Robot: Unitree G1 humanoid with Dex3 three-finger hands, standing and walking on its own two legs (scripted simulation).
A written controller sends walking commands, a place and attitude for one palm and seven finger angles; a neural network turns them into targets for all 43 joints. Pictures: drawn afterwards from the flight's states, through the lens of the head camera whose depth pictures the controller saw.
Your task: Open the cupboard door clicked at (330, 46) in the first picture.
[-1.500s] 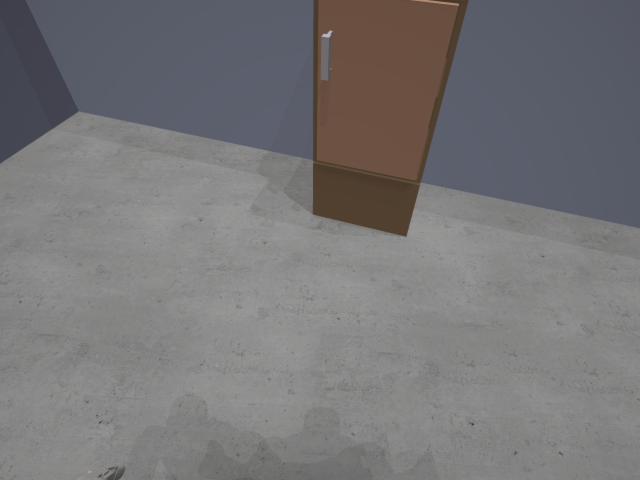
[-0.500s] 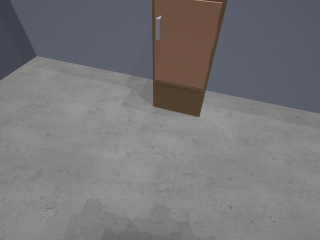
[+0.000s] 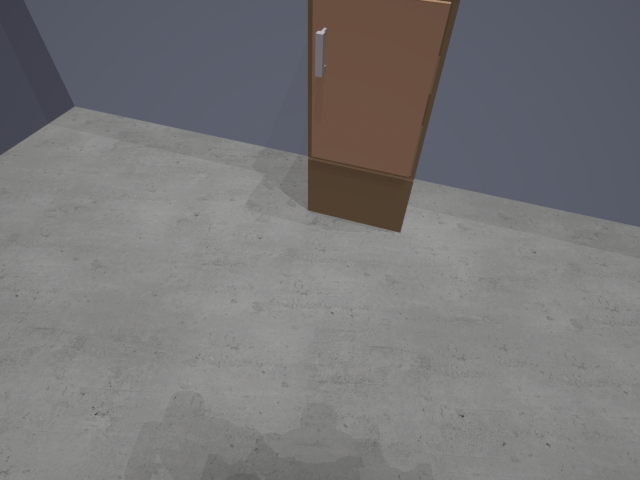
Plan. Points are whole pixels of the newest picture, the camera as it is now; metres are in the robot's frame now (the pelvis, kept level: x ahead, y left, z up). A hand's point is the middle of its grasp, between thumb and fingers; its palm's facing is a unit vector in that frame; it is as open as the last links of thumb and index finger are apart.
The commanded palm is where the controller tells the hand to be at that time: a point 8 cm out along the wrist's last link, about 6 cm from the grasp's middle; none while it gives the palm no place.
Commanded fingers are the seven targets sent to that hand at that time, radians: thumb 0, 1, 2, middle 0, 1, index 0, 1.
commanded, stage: walk to a spot facing it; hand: left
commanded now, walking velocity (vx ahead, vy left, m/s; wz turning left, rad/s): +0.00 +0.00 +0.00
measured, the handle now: (322, 52) +1.31 +0.07 -0.03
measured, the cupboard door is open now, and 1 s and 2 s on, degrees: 0 0 0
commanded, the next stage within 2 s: turn to face it in 1.00 s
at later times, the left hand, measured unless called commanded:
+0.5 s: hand out of the picture +0.05 +0.22 -0.19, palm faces +0.09 -0.99 -0.15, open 7.3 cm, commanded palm none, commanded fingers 0.00 0.90 0.90 -0.20 -0.30 -0.20 -0.30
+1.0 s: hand (217, 339) +0.38 +0.21 -0.17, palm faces +0.21 -0.95 -0.22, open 7.2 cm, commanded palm none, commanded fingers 0.00 0.90 0.90 -0.20 -0.30 -0.20 -0.30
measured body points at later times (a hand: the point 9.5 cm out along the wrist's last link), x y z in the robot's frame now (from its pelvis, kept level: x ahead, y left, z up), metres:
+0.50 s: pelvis +0.10 +0.05 -0.01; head +0.11 +0.07 +0.44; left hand +0.05 +0.27 -0.18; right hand +0.05 -0.18 -0.15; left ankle +0.03 +0.12 -0.75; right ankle +0.06 -0.09 -0.67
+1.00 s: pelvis +0.33 +0.02 -0.01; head +0.34 +0.02 +0.44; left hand +0.37 +0.26 -0.16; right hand +0.35 -0.21 -0.17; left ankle +0.27 +0.15 -0.65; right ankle +0.37 -0.06 -0.75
